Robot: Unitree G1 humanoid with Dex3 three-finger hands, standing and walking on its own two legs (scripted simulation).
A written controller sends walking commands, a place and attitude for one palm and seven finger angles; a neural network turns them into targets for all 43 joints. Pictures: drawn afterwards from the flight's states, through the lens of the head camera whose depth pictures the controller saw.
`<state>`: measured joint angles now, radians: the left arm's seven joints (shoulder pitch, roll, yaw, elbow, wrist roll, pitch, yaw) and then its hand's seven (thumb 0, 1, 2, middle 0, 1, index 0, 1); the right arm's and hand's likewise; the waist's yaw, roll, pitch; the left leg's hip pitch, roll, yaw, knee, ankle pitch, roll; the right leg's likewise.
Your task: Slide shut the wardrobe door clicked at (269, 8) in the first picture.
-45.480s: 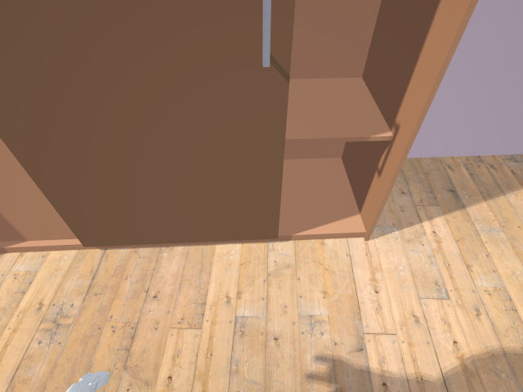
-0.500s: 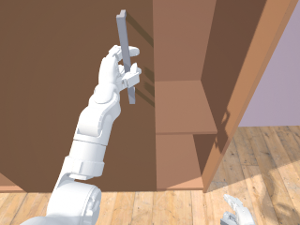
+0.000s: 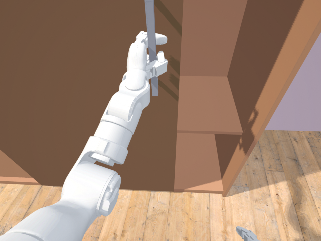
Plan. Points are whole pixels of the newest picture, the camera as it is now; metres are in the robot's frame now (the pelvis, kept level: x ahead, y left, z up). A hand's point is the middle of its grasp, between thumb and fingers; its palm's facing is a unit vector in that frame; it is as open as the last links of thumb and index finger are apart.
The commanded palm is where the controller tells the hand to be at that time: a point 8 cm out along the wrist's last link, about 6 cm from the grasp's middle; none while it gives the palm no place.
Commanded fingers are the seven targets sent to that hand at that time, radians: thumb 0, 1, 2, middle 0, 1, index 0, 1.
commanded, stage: tug the door sideways, standing still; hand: left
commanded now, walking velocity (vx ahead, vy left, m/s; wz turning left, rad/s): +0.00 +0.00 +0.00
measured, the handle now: (153, 51) +0.50 +0.05 +0.24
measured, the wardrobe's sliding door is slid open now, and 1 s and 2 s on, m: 0.31 0.30 0.11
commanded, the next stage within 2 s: step sideways, sliding the door along in 0.04 s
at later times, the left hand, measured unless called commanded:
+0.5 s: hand (161, 66) +0.45 +0.02 +0.22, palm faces -0.02 -0.99 -0.12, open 5.7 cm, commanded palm +0.44 +0.04 +0.24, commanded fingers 0.00 0.90 0.90 -0.45 -1.40 -0.45 -1.40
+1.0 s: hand (166, 64) +0.47 +0.01 +0.22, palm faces +0.21 -0.97 -0.07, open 5.7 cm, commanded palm +0.44 -0.02 +0.22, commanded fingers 0.00 0.90 0.90 -0.45 -1.40 -0.45 -1.40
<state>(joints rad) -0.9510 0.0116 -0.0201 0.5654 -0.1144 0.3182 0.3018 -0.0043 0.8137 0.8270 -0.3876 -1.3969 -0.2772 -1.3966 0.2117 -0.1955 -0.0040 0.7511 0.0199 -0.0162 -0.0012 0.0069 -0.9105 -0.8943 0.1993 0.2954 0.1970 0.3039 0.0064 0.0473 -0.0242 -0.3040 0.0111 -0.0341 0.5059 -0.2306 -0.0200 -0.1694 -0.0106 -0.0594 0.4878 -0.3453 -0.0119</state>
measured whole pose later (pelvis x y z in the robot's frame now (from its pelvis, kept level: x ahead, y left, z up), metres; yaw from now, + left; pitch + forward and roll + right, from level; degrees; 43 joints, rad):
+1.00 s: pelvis +0.04 -0.17 -0.03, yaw +5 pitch -6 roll -2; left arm -0.95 0.19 0.00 0.33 -0.10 -0.09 0.11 -0.02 0.81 0.87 -0.46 -1.40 -0.22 -1.40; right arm 0.02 -0.14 -0.03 0.62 0.06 -0.04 0.02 0.01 -0.91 -0.89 0.20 0.30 0.20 0.30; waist 0.19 0.06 0.34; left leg -0.23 0.25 -0.11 0.71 -0.38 -0.14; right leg -0.32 -0.06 -0.03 0.70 -0.26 0.02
